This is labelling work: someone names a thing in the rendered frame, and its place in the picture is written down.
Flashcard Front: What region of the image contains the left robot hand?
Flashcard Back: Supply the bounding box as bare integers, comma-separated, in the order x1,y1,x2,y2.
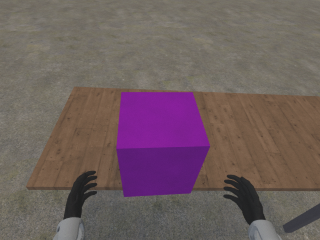
63,170,97,219

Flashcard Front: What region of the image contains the robot right forearm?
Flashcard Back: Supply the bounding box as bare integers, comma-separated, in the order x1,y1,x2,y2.
247,219,283,240

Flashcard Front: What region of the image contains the robot left forearm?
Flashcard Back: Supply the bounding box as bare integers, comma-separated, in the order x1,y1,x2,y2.
53,217,85,240

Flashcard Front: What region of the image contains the right robot hand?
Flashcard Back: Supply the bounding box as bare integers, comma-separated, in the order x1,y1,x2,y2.
223,174,266,225

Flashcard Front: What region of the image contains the carton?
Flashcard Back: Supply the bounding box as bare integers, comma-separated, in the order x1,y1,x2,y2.
116,92,210,197

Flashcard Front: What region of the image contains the table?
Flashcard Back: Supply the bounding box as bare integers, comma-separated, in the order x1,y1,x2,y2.
26,86,320,233

